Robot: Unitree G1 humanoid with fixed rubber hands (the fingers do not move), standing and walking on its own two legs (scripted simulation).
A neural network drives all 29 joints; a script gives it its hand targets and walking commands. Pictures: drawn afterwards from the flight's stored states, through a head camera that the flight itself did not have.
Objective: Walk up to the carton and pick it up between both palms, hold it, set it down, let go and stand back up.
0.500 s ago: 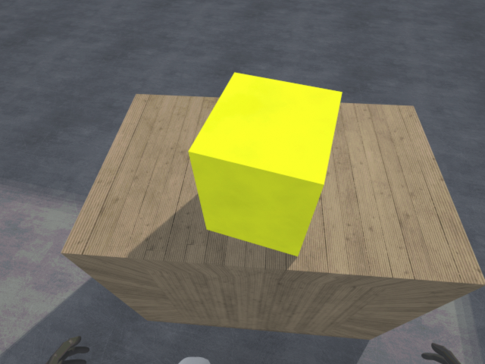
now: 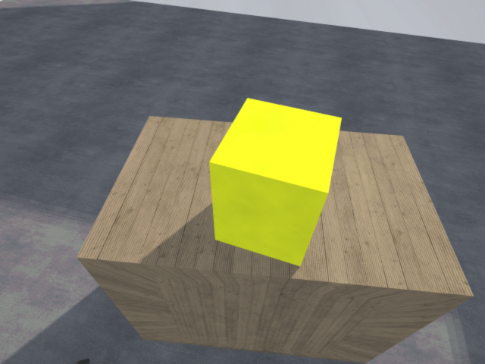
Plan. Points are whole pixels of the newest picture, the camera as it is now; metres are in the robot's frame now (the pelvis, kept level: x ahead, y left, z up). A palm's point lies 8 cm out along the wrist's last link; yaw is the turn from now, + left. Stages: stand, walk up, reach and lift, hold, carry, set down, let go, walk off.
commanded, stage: walk up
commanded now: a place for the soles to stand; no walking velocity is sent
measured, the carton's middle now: (274, 182) +0.48 -0.04 +0.00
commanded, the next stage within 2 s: reach and lift in 1.04 s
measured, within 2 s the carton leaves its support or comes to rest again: neither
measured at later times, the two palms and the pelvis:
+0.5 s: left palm out of the picture +0.08 +0.31 -0.12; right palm out of the picture +0.09 -0.29 -0.11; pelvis +0.01 +0.01 +0.00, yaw -1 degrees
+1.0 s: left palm out of the picture +0.11 +0.30 -0.12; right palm out of the picture +0.09 -0.30 -0.11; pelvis +0.02 +0.01 +0.00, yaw -2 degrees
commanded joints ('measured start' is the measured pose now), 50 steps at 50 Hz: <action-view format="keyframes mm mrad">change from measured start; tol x2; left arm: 1 -28 180 38 -43 0 -18 9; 23 13 170 28 -34 0 -25 25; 50 -4 165 30 -53 1 -18 34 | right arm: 1 -42 -197 -38 -53 2 -20 -9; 50 -3 -193 -44 -64 -2 -10 -15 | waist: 1 3 23 -27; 34 -7 16 -75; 50 -12 14 -66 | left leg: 1 -103 113 -81 -114 -54 40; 13 -45 115 -62 -92 51 40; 27 -27 117 -44 -76 137 37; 41 -12 120 -35 -73 177 37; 50 -2 121 -30 -76 157 37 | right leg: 1 59 -105 87 -66 -45 -21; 27 79 -114 88 -46 144 -21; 42 89 -111 86 -36 187 -22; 50 81 -107 86 -40 167 -21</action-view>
